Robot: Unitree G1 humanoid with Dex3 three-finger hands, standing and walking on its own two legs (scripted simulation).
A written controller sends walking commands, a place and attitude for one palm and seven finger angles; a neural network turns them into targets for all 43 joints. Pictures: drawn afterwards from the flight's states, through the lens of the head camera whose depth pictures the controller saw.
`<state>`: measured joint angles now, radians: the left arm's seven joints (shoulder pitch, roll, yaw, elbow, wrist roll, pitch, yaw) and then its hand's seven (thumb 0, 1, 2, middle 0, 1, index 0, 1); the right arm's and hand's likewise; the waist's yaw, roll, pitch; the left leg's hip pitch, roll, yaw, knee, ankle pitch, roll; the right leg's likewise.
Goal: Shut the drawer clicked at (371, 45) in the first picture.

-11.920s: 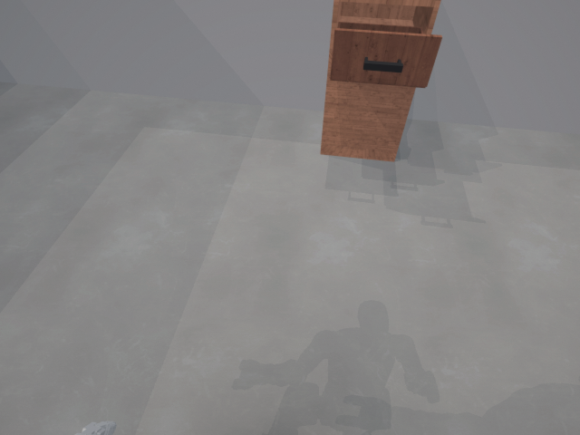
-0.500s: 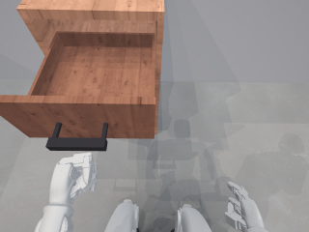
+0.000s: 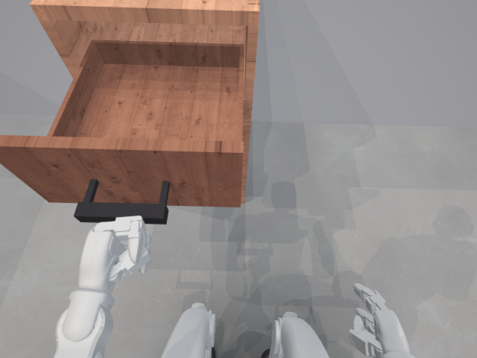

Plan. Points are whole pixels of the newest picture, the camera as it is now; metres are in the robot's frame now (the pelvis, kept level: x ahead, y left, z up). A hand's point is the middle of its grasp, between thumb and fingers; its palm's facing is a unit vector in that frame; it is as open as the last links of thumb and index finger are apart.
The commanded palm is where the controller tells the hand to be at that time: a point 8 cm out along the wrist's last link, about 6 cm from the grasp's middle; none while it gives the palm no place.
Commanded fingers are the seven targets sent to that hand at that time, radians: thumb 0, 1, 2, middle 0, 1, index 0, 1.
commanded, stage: push the drawer shut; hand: left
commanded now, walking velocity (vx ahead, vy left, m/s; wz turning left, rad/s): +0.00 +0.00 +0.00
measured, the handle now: (126, 200) +0.35 +0.21 +0.04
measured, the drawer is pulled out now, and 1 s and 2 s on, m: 0.30 0.17 0.04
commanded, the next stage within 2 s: none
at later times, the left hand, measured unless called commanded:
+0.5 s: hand (148, 215) +0.33 +0.17 +0.03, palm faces +0.00 -1.00 -0.05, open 2.8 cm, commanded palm +0.34 +0.21 +0.04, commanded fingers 0.00 0.90 0.90 -1.40 -1.60 -1.40 -1.60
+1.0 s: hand (154, 180) +0.39 +0.17 +0.03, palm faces +0.02 -1.00 -0.05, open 2.9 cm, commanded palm +0.39 +0.21 +0.04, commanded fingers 0.00 0.90 0.90 -1.40 -1.60 -1.40 -1.60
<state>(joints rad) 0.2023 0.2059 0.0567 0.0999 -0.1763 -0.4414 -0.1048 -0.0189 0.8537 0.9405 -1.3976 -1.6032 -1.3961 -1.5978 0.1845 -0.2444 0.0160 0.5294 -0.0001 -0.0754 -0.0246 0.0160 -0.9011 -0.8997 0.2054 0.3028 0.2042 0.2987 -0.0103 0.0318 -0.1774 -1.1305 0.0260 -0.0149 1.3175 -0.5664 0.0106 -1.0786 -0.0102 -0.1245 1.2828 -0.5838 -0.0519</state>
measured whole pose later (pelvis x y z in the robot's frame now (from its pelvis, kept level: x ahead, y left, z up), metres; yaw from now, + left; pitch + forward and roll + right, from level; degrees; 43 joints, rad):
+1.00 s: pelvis -0.01 +0.02 +0.01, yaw -1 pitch +23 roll -3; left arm -0.41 0.24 0.17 0.70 -0.12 -0.50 -0.05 -0.03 0.75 0.92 -1.40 -1.60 -1.40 -1.60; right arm 0.24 -0.25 0.02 0.63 -0.01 -0.02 -0.02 0.01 -0.90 -0.90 0.21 0.30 0.20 0.30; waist -0.07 0.02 -0.15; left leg -1.15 0.02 0.02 1.27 -0.52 0.04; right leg -1.11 -0.02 -0.09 1.23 -0.52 -0.02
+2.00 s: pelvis -0.02 +0.02 -0.02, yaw -3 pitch +30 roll -5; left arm -0.99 0.51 0.38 1.22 -0.03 -0.47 -0.11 -0.05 0.73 0.92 -1.40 -1.60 -1.40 -1.60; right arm 0.33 -0.27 0.06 0.65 -0.05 0.04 0.01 0.01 -0.90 -0.90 0.21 0.30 0.20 0.30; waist -0.21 0.04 -0.14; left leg -1.35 0.05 -0.01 1.36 -0.53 0.04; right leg -1.29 0.01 -0.11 1.29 -0.52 -0.03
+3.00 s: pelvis -0.05 +0.03 -0.04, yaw -5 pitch +33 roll -8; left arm -1.28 0.73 0.38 1.33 0.07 -0.32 -0.12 -0.04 0.57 0.90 -1.40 -1.60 -1.45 -1.60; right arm 0.37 -0.26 0.13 0.63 -0.07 0.00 0.01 0.01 -0.90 -0.90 0.21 0.30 0.21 0.30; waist -0.31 0.04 -0.11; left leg -1.53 0.05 -0.04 1.43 -0.50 0.05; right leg -1.44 0.02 -0.14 1.32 -0.46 -0.02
